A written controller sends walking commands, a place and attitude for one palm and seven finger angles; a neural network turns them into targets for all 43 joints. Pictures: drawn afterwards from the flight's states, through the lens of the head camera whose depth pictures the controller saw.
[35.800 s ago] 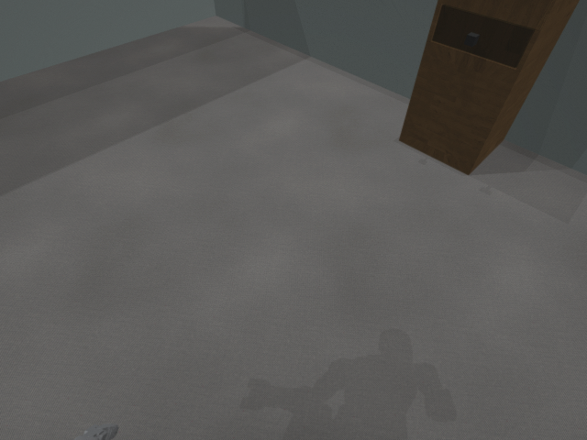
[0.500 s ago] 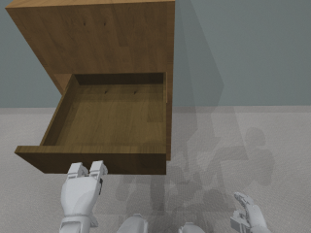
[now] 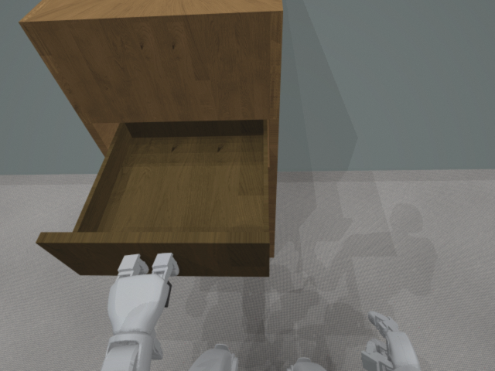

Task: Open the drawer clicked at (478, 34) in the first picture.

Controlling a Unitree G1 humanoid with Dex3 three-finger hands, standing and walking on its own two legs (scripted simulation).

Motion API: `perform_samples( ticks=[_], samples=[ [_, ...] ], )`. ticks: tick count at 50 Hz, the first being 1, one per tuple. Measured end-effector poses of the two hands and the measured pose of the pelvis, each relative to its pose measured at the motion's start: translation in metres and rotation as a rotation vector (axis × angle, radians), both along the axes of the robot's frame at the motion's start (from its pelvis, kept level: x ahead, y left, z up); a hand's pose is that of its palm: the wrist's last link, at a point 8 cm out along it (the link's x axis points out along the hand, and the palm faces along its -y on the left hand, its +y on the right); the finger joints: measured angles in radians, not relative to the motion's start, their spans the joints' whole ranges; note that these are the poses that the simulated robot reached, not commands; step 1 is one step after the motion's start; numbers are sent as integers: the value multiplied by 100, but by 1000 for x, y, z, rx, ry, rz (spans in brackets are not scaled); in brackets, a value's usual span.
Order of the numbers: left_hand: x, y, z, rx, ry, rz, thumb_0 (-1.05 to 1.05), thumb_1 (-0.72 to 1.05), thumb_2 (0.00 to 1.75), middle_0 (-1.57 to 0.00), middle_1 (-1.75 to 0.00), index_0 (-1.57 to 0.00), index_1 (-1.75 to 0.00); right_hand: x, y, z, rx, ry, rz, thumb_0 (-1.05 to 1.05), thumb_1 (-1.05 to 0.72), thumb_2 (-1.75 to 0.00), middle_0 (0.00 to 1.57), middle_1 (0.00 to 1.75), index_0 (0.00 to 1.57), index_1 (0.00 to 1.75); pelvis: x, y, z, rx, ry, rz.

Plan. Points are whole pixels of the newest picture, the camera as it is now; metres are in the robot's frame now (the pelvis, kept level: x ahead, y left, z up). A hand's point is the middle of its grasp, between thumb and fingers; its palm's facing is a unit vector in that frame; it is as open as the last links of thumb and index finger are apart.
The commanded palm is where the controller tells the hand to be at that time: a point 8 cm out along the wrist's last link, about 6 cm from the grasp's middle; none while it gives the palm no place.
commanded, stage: lift the hand off the handle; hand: left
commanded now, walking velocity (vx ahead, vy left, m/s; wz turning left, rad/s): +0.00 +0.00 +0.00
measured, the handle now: (158, 281) +0.27 +0.19 -0.04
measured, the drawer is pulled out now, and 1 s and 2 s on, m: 0.29 0.29 0.29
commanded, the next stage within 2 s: none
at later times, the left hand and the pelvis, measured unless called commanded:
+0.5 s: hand (144, 296) +0.24 +0.19 -0.01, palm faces +0.00 -0.11 -0.99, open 13.2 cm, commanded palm +0.22 +0.19 +0.06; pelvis +0.02 +0.00 +0.02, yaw +0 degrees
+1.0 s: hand (134, 287) +0.24 +0.19 +0.03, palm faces +0.01 -0.13 -0.99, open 13.3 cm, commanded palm +0.22 +0.19 +0.10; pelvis +0.02 +0.00 +0.03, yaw +0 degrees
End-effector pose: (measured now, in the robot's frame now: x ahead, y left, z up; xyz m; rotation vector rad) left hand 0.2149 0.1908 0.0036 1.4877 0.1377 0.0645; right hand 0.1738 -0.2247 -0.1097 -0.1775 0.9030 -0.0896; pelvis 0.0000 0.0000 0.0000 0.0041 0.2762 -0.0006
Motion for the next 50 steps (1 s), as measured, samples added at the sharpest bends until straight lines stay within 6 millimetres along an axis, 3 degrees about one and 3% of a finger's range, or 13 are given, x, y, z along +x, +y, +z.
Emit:
perform_samples(
  ticks=[30, 50],
  samples=[
    [0, 2, 53, -32, -47, 28, -1, -49, 30, -31, -120, -42, -122, 38, 6, 38, 28, -68, 47, 1, -91, -90, 20, 30, 20, 30, 19, 0, 23, 4, -65, -3],
    [2, 6, 80, -44, -51, 17, -1, -49, 30, -33, -121, -42, -124, 39, 3, 49, 33, -69, 44, 1, -91, -90, 20, 30, 20, 30, 23, -2, 35, 7, -100, -7]
  ],
)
